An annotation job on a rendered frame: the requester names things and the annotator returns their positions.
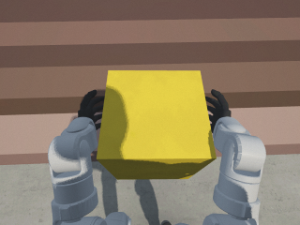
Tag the right robot forearm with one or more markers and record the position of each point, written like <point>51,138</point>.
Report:
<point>241,169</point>

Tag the left robot thigh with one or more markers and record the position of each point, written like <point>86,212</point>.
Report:
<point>118,218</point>

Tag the right robot upper arm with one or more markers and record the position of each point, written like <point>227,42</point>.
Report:
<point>223,219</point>

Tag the left robot upper arm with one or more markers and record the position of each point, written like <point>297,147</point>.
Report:
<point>94,220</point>

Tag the left robot forearm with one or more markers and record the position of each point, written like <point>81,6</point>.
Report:
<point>71,170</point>

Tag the carton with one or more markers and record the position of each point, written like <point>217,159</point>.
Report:
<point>155,125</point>

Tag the right robot hand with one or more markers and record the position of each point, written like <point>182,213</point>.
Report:
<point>221,108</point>

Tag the left robot hand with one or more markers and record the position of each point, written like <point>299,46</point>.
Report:
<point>87,110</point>

